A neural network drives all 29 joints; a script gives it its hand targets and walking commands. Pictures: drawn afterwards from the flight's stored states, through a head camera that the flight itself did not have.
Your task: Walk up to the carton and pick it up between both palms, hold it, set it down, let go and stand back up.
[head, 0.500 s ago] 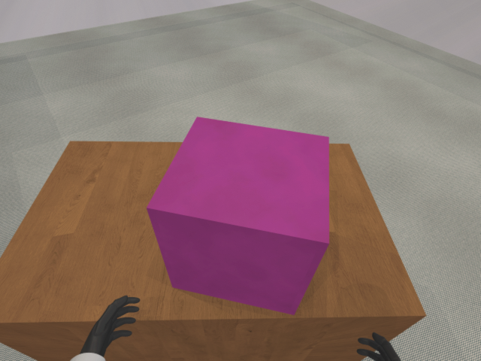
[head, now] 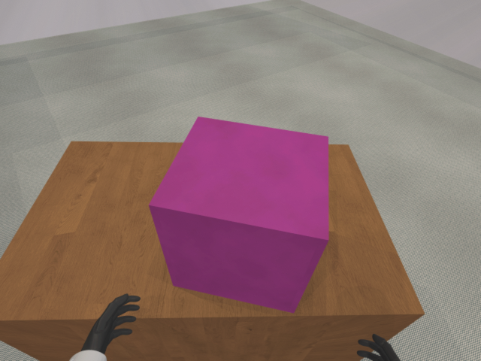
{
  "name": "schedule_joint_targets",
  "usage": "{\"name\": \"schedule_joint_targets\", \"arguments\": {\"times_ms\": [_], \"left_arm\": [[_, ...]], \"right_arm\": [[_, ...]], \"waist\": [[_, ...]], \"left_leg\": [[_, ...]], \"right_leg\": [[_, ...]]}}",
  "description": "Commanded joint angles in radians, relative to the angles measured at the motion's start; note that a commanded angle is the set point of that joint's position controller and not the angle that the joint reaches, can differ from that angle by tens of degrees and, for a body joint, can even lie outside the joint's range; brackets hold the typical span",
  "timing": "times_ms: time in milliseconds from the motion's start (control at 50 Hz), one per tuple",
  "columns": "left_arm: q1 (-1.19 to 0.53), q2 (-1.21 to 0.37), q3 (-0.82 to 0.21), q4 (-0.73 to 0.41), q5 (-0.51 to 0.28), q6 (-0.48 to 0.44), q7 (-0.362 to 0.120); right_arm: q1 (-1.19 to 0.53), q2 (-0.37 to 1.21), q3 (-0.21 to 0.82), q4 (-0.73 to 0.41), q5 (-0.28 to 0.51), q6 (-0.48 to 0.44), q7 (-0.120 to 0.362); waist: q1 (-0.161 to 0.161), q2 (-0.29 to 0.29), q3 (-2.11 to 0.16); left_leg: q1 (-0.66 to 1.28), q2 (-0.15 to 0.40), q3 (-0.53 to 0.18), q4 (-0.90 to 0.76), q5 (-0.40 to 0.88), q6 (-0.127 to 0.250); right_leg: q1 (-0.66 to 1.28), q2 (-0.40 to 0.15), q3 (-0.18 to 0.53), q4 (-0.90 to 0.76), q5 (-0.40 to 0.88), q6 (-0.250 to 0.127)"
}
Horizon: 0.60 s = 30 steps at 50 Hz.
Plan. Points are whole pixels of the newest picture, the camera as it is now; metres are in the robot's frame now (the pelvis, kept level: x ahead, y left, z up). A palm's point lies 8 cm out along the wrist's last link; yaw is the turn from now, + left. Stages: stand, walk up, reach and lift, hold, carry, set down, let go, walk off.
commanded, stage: stand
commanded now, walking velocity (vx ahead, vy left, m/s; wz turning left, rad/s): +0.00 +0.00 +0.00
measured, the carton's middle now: (246, 215) +0.40 -0.01 +0.01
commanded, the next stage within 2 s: none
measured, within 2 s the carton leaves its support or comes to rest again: neither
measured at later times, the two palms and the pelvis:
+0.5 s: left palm (96, 349) +0.17 +0.24 -0.06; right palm out of the picture +0.11 -0.25 -0.09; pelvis -0.01 +0.00 +0.00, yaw +0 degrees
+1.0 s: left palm out of the picture +0.08 +0.26 -0.11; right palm out of the picture +0.10 -0.25 -0.09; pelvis -0.01 +0.00 +0.00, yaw +0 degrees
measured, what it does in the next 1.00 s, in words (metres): stands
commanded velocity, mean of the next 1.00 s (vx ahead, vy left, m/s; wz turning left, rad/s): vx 0.00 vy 0.00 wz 0.00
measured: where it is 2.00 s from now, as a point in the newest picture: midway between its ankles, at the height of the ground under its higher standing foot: outside the picture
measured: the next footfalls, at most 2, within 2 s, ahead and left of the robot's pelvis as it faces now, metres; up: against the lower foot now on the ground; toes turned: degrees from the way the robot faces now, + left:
none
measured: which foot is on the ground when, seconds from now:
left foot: down 0.00-1.00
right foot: down 0.00-1.00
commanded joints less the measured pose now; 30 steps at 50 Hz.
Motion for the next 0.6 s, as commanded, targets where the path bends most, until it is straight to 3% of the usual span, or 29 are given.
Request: {"name": "schedule_joint_targets", "arguments": {"times_ms": [0,120,140,200,220,280,300,340,360,400,420,440,460,500,520,540,560,580], "left_arm": [[0.018,0.245,0.088,0.09,0.005,0.044,0.043],[0.007,0.239,0.084,0.095,0.003,0.041,0.037],[0.013,0.249,0.086,0.097,0.006,0.04,0.035],[0.0,0.243,0.089,0.097,0.012,0.043,0.035],[0.017,0.254,0.092,0.099,0.007,0.043,0.036],[0.033,0.265,0.095,0.106,0.01,0.048,0.042],[0.005,0.265,0.095,0.103,0.011,0.047,0.044],[0.021,0.245,0.085,0.1,0.007,0.046,0.044],[0.03,0.251,0.092,0.112,0.008,0.044,0.039],[0.014,0.251,0.089,0.106,0.012,0.042,0.04],[0.021,0.241,0.086,0.105,0.007,0.044,0.037],[0.011,0.257,0.086,0.119,0.013,0.047,0.039],[0.0,0.248,0.088,0.109,0.013,0.045,0.04],[0.0,0.25,0.083,0.113,0.012,0.045,0.04],[0.002,0.253,0.088,0.111,0.01,0.045,0.038],[0.009,0.261,0.087,0.123,0.012,0.047,0.039],[0.002,0.241,0.084,0.119,0.016,0.047,0.037],[0.002,0.248,0.083,0.122,0.01,0.047,0.034]], "right_arm": [[-0.091,-0.287,-0.03,0.002,-0.105,-0.039,-0.008],[-0.101,-0.287,-0.028,-0.003,-0.101,-0.038,-0.006],[-0.109,-0.28,-0.025,-0.004,-0.103,-0.037,-0.004],[-0.12,-0.284,-0.03,-0.012,-0.104,-0.038,-0.008],[-0.104,-0.281,-0.026,-0.006,-0.101,-0.041,-0.01],[-0.096,-0.273,-0.027,-0.01,-0.105,-0.039,-0.008],[-0.086,-0.281,-0.025,-0.001,-0.099,-0.039,-0.008],[-0.105,-0.285,-0.029,-0.005,-0.101,-0.037,-0.01],[-0.094,-0.272,-0.025,-0.005,-0.099,-0.037,-0.006],[-0.094,-0.278,-0.024,0.0,-0.099,-0.037,-0.007],[-0.1,-0.294,-0.033,0.002,-0.107,-0.038,-0.009],[-0.11,-0.287,-0.029,-0.001,-0.103,-0.036,-0.009],[-0.11,-0.279,-0.029,-0.002,-0.106,-0.037,-0.011],[-0.093,-0.267,-0.02,0.0,-0.106,-0.038,-0.005],[-0.101,-0.27,-0.025,0.005,-0.105,-0.036,-0.006],[-0.109,-0.28,-0.024,0.007,-0.103,-0.037,-0.005],[-0.123,-0.286,-0.028,-0.004,-0.109,-0.038,-0.009],[-0.106,-0.288,-0.03,0.005,-0.104,-0.039,-0.01]], "waist": [[-0.006,-0.036,-0.105],[-0.005,-0.061,-0.086],[0.0,-0.032,-0.118],[0.004,-0.025,-0.114],[-0.002,-0.06,-0.103],[-0.005,-0.042,-0.111],[-0.02,-0.075,-0.133],[0.0,0.002,-0.105],[-0.009,-0.047,-0.1],[-0.007,-0.053,-0.103],[0.012,-0.039,-0.101],[-0.009,-0.042,-0.109],[0.003,-0.044,-0.099],[-0.01,-0.03,-0.1],[-0.005,-0.051,-0.075],[-0.003,-0.01,-0.069],[-0.003,-0.042,-0.079],[-0.007,-0.029,-0.085]], "left_leg": [[0.133,0.15,-0.15,-0.065,0.198,0.032],[0.124,0.144,-0.15,-0.064,0.19,0.028],[0.13,0.143,-0.149,-0.065,0.199,0.028],[0.137,0.146,-0.145,-0.059,0.232,0.029],[0.134,0.144,-0.149,-0.052,0.253,0.036],[0.143,0.144,-0.147,-0.05,0.265,0.035],[0.14,0.15,-0.159,-0.06,0.247,0.028],[0.118,0.151,-0.152,-0.061,0.214,0.03],[0.125,0.148,-0.155,-0.066,0.213,0.029],[0.116,0.147,-0.16,-0.062,0.186,0.032],[0.118,0.146,-0.159,-0.062,0.176,0.036],[0.135,0.145,-0.154,-0.077,0.171,0.029],[0.122,0.143,-0.151,-0.064,0.172,0.029],[0.118,0.143,-0.154,-0.08,0.13,0.029],[0.094,0.141,-0.16,-0.089,0.12,0.027],[0.095,0.147,-0.165,-0.096,0.108,0.03],[0.096,0.151,-0.164,-0.083,0.102,0.031],[0.101,0.15,-0.167,-0.096,0.11,0.03]], "right_leg": [[0.056,-0.166,0.15,-0.069,0.199,-0.014],[0.042,-0.161,0.143,-0.074,0.178,-0.011],[0.064,-0.168,0.142,-0.071,0.19,-0.013],[0.067,-0.166,0.136,-0.07,0.207,-0.012],[0.072,-0.164,0.137,-0.063,0.247,-0.007],[0.085,-0.171,0.14,-0.065,0.288,-0.011],[0.092,-0.168,0.132,-0.062,0.268,-0.013],[0.07,-0.173,0.147,-0.064,0.21,-0.014],[0.052,-0.172,0.141,-0.065,0.195,-0.015],[0.061,-0.176,0.147,-0.076,0.179,-0.013],[0.066,-0.172,0.151,-0.086,0.156,-0.01],[0.053,-0.172,0.149,-0.081,0.157,-0.016],[0.045,-0.167,0.14,-0.074,0.156,-0.009],[0.054,-0.17,0.143,-0.081,0.138,-0.012],[0.039,-0.161,0.139,-0.083,0.106,-0.013],[0.039,-0.166,0.148,-0.086,0.104,-0.015],[0.042,-0.166,0.147,-0.09,0.09,-0.015],[0.034,-0.166,0.15,-0.088,0.072,-0.017]]}}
